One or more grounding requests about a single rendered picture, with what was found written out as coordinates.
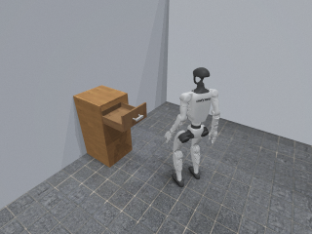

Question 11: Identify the drawer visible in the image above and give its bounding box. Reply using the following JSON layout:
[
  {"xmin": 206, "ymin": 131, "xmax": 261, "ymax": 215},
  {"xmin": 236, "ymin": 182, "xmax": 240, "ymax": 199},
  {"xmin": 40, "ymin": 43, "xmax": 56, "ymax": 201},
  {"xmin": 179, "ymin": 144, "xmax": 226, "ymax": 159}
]
[{"xmin": 101, "ymin": 101, "xmax": 147, "ymax": 133}]

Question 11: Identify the left robot hand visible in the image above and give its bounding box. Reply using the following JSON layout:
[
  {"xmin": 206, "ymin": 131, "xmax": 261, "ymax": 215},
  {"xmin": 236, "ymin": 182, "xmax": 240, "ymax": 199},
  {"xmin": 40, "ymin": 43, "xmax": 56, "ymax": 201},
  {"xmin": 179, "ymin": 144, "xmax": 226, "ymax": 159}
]
[{"xmin": 164, "ymin": 131, "xmax": 174, "ymax": 144}]

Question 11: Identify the right robot hand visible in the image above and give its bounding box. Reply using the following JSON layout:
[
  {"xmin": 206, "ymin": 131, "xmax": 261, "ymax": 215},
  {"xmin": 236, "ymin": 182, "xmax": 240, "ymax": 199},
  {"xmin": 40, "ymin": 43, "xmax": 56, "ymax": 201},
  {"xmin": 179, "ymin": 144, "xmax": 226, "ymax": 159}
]
[{"xmin": 209, "ymin": 130, "xmax": 217, "ymax": 143}]

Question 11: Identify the left robot upper arm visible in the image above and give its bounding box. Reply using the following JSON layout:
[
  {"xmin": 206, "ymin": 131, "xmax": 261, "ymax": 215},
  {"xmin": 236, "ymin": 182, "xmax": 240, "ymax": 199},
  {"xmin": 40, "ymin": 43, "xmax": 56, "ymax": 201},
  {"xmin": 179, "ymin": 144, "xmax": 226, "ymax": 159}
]
[{"xmin": 179, "ymin": 92, "xmax": 192, "ymax": 122}]

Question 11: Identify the left robot shin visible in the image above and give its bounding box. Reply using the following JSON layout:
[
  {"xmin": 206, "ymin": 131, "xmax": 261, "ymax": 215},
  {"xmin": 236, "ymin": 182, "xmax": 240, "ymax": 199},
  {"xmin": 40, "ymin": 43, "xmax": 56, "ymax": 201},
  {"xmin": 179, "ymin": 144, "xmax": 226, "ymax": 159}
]
[{"xmin": 173, "ymin": 152, "xmax": 182, "ymax": 181}]

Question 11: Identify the handle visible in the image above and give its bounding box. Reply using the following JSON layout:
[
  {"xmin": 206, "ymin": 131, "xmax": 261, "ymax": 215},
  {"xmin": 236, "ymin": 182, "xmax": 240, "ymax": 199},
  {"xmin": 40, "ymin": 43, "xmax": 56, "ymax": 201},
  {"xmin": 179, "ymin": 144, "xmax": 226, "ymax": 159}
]
[{"xmin": 133, "ymin": 114, "xmax": 143, "ymax": 121}]

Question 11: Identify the left robot forearm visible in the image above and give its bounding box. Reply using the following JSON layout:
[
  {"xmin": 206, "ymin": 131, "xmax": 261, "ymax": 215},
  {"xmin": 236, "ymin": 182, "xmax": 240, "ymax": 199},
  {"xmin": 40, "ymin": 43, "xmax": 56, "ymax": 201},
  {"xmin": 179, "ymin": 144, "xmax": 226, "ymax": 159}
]
[{"xmin": 169, "ymin": 114, "xmax": 183, "ymax": 136}]

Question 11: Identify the cabinet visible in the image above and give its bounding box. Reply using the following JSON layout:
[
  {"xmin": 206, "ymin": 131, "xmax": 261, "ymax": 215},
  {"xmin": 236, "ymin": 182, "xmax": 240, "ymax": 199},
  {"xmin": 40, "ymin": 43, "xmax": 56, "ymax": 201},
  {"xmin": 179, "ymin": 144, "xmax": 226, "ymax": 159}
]
[{"xmin": 73, "ymin": 85, "xmax": 133, "ymax": 168}]

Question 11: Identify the right robot foot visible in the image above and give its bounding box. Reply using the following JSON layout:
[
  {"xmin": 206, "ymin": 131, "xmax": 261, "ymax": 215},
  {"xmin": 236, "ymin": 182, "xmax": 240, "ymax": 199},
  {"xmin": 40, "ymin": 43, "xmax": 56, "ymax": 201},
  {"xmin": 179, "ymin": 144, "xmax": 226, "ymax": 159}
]
[{"xmin": 188, "ymin": 166, "xmax": 200, "ymax": 179}]

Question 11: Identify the right robot upper arm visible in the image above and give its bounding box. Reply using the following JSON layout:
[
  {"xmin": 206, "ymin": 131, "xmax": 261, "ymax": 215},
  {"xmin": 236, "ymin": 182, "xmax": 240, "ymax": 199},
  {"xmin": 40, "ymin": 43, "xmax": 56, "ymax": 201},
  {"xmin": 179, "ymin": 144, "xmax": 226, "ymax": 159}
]
[{"xmin": 209, "ymin": 89, "xmax": 220, "ymax": 116}]

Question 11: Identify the right robot forearm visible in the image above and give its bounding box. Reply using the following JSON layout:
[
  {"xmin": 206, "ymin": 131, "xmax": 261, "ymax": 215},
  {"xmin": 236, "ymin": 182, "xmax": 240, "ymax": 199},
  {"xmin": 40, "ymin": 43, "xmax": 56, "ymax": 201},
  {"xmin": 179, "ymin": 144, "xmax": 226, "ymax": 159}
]
[{"xmin": 211, "ymin": 113, "xmax": 220, "ymax": 132}]

